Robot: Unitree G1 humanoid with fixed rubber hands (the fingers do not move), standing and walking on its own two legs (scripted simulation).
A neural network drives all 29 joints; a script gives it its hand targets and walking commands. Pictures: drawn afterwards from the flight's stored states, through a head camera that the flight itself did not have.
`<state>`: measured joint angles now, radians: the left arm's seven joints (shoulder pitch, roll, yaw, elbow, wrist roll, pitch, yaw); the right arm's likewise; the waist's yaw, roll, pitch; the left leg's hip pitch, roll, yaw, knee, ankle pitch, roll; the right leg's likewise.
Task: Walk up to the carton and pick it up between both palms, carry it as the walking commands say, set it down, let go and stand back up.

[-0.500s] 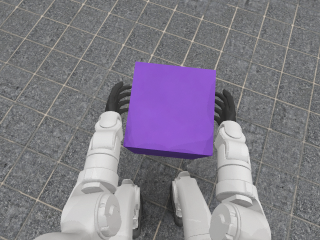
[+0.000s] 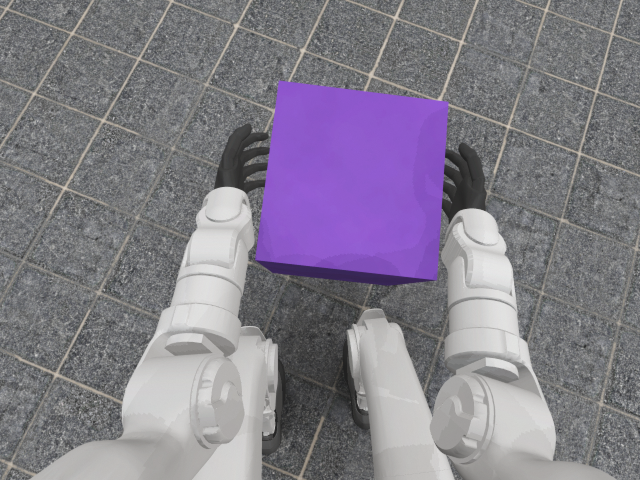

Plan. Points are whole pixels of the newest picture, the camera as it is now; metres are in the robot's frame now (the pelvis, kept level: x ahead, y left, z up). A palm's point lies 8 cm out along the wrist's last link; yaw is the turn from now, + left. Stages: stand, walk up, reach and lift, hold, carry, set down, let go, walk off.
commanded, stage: set down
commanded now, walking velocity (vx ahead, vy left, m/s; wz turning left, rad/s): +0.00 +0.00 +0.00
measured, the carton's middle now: (344, 203) +0.45 -0.08 -0.15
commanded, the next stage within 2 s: none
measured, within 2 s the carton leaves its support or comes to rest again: neither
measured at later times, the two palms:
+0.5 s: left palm (248, 196) +0.47 +0.06 -0.16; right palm (442, 213) +0.42 -0.22 -0.16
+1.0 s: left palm (259, 198) +0.50 +0.06 -0.25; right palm (427, 213) +0.45 -0.23 -0.25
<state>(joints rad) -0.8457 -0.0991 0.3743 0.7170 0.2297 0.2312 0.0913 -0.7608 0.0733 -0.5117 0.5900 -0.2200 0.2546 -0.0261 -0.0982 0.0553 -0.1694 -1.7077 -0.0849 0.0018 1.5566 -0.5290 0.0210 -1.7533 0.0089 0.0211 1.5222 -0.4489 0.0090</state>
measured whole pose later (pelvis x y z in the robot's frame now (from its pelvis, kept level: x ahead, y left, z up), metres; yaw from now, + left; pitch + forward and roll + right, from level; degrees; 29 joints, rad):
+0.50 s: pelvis -0.02 +0.00 -0.08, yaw +0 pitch +42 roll +0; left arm -1.03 -0.03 0.36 0.79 0.19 0.24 0.11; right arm -0.93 0.01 -0.51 0.65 -0.19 0.27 -0.05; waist -0.10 0.06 -0.10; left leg -1.98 -0.09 0.00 1.81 -0.56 0.01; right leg -2.02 0.01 0.01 1.77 -0.47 0.00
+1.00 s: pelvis -0.03 -0.01 -0.13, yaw +1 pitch +43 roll +1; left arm -1.21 0.04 0.34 0.85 0.15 0.25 0.13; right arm -1.10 -0.06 -0.50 0.70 -0.16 0.27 -0.06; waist -0.10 0.05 0.04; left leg -2.17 -0.09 0.01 1.99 -0.58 0.00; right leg -2.22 0.02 0.01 1.95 -0.48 0.00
